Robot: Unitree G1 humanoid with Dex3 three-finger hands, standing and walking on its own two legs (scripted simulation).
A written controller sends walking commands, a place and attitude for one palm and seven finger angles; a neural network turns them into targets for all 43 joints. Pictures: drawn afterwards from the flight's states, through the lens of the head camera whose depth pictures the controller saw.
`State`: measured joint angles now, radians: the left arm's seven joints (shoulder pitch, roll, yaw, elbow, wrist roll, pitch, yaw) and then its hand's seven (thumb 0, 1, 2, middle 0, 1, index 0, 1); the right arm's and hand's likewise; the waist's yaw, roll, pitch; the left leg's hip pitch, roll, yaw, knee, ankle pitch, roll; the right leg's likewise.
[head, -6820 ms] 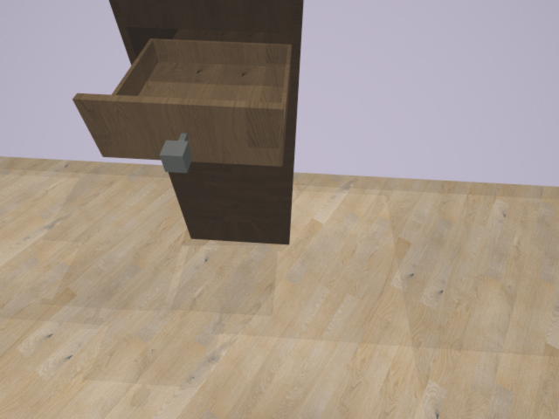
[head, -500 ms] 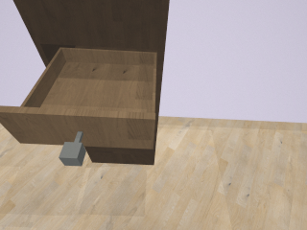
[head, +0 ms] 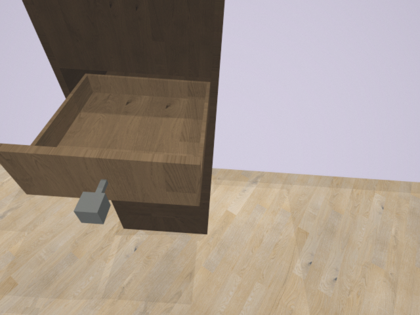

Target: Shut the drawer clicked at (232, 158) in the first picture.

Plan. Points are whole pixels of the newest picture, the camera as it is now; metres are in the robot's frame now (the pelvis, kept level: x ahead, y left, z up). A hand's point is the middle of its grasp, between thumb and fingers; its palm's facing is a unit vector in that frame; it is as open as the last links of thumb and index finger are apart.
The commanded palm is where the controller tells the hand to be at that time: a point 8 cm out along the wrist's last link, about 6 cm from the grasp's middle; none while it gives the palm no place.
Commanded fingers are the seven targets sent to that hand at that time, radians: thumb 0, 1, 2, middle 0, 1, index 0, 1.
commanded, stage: come to a stop and stand still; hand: left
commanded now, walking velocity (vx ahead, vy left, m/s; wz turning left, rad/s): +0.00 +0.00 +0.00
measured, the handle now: (97, 198) +0.31 +0.24 +0.05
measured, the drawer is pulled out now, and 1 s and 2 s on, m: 0.30 0.30 0.30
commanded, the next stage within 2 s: look again from close up in 0.02 s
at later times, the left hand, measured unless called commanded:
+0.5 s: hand out of the picture +0.05 +0.23 -0.18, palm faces +0.03 -0.98 -0.22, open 7.4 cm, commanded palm none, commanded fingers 0.00 0.90 0.90 -0.20 -0.30 -0.20 -0.30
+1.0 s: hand (97, 264) +0.21 +0.22 +0.00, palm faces +0.13 -0.99 -0.01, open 6.8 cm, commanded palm +0.12 +0.27 -0.03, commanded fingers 0.00 0.90 0.90 -0.50 -0.62 -0.50 -0.62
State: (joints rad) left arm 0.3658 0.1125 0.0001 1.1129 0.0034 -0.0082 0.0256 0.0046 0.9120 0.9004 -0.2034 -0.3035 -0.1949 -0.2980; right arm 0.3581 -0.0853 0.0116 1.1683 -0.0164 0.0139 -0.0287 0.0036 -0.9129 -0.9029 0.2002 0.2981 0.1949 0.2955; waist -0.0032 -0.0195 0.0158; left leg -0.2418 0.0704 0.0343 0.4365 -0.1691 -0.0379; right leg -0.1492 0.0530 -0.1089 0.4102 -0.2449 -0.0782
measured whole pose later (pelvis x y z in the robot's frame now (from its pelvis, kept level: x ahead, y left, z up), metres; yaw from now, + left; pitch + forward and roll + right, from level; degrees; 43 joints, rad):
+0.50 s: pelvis +0.03 +0.05 -0.01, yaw -1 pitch +0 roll +0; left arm 0.29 0.16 0.01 1.06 0.01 -0.02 0.05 0.00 0.91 0.90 -0.20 -0.30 -0.19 -0.30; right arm 0.32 -0.15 0.02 1.09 -0.02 -0.02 -0.03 0.02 -0.94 -0.90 0.20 0.30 0.20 0.30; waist 0.00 0.01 0.00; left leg -0.22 -0.02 0.06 0.52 -0.29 0.04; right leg -0.18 -0.02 -0.07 0.51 -0.33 0.00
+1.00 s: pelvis +0.01 +0.04 -0.04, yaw -1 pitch +7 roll +0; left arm 0.49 0.13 0.13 0.06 -0.21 -0.38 -0.12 0.00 0.92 0.90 -0.33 -0.44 -0.28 -0.46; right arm 0.18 -0.23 -0.05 0.66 0.00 -0.25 0.02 0.01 -0.91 -0.90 0.20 0.30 0.20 0.30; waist -0.03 0.00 -0.13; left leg -0.55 -0.01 0.07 0.80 -0.38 0.03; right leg -0.52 -0.02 -0.05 0.81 -0.43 -0.02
